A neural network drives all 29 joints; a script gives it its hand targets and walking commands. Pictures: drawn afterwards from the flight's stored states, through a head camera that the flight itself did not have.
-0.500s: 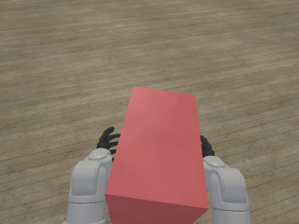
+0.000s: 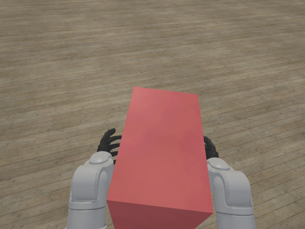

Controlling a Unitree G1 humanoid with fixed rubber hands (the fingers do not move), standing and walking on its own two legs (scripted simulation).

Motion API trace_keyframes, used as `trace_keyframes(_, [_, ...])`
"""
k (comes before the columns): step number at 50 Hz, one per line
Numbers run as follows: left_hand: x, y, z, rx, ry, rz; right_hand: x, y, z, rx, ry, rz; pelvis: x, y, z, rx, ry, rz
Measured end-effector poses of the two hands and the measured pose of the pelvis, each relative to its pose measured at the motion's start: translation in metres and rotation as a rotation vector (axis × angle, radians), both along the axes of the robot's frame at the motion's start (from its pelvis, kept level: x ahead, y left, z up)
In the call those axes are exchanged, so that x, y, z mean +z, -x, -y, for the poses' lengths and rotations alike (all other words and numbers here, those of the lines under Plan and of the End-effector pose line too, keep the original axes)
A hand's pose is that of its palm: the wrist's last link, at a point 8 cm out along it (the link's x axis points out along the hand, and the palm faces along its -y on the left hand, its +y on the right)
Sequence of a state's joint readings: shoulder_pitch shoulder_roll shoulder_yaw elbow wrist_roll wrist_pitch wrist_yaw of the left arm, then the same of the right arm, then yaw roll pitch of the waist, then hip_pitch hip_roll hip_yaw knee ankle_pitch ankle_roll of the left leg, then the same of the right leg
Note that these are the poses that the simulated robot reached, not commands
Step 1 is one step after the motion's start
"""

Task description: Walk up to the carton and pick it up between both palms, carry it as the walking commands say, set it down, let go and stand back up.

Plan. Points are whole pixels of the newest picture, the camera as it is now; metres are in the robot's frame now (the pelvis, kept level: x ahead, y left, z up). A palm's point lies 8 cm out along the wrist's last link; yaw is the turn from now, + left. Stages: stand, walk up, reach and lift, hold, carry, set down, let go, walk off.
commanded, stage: carry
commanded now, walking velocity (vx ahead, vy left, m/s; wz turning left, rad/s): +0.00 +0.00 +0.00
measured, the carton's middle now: (156, 167) +0.28 -0.01 +0.03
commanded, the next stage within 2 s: none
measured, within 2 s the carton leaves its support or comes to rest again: neither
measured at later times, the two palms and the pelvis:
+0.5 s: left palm (111, 175) +0.24 +0.10 +0.07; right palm (221, 184) +0.21 -0.16 +0.06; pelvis -0.04 -0.01 +0.00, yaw -2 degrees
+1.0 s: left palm (118, 180) +0.23 +0.08 +0.06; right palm (226, 188) +0.21 -0.18 +0.05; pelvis -0.06 -0.04 +0.00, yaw +0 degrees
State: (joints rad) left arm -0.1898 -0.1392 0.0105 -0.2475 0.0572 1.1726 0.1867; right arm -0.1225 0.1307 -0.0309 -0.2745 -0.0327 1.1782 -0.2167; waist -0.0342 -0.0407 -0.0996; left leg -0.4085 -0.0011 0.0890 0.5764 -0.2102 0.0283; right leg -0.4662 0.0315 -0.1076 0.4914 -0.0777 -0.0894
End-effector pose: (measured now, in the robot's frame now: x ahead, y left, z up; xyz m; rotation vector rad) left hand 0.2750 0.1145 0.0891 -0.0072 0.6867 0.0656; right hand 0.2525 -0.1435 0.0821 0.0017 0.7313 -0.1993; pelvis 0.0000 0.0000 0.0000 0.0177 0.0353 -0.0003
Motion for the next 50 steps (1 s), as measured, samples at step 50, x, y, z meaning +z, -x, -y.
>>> trace_keyframes(50, [-0.027,0.046,0.035,0.003,-0.042,-0.020,-0.035,0.044,0.034,0.034,-0.003,-0.029,0.003,0.065,0.038,0.000,0.026,0.002])
